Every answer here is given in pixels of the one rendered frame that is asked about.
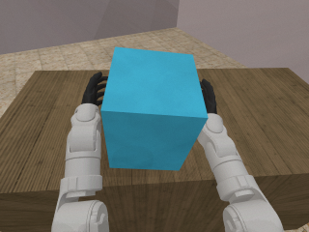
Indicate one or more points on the left robot hand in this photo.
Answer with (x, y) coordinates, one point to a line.
(91, 93)

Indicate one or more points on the robot right forearm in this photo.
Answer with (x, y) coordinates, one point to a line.
(234, 184)

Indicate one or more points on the pedestal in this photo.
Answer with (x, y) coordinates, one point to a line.
(264, 110)

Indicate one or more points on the left robot upper arm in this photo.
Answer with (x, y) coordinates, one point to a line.
(81, 216)

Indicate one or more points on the right robot upper arm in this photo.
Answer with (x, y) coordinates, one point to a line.
(251, 216)

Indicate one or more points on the right robot hand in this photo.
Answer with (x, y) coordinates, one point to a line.
(208, 96)

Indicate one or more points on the carton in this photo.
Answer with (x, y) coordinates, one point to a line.
(152, 110)

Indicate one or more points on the robot left forearm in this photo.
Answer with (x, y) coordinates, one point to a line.
(83, 154)

